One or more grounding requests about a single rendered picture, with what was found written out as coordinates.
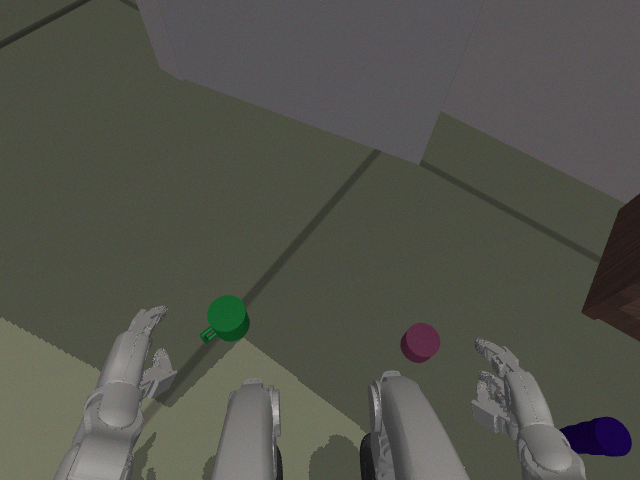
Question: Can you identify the bookshelf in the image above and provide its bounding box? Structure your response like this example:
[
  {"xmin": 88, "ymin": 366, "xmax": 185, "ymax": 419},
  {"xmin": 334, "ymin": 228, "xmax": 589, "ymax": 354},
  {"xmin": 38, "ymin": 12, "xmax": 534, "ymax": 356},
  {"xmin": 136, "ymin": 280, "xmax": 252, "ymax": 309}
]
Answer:
[{"xmin": 581, "ymin": 194, "xmax": 640, "ymax": 342}]

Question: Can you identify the left robot hand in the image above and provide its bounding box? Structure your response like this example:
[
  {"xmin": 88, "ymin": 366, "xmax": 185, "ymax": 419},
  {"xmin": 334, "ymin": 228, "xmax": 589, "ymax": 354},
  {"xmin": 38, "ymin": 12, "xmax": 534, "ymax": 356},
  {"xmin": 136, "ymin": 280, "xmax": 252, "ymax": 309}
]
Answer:
[{"xmin": 95, "ymin": 305, "xmax": 177, "ymax": 399}]

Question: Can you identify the right robot foot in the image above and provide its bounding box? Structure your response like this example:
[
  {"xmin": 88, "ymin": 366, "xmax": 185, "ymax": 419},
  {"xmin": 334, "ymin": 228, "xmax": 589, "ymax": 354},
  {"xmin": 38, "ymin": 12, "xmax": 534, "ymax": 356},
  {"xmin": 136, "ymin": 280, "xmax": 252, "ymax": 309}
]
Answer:
[{"xmin": 360, "ymin": 433, "xmax": 376, "ymax": 480}]

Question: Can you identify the left robot arm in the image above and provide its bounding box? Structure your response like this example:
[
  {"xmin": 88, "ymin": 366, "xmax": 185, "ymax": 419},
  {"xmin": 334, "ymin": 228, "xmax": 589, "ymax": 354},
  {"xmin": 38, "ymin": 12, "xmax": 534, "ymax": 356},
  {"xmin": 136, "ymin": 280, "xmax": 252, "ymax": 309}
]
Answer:
[{"xmin": 53, "ymin": 383, "xmax": 145, "ymax": 480}]

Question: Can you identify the right robot arm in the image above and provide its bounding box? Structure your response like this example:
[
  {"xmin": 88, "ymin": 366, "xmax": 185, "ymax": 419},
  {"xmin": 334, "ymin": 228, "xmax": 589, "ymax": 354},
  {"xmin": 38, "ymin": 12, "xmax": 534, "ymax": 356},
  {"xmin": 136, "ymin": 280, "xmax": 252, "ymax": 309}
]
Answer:
[{"xmin": 516, "ymin": 424, "xmax": 587, "ymax": 480}]

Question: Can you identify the right robot hand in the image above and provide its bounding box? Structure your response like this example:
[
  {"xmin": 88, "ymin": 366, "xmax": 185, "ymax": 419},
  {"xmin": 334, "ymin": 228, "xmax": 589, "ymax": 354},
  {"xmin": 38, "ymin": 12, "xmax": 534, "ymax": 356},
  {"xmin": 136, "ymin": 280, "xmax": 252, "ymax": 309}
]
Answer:
[{"xmin": 471, "ymin": 338, "xmax": 554, "ymax": 441}]

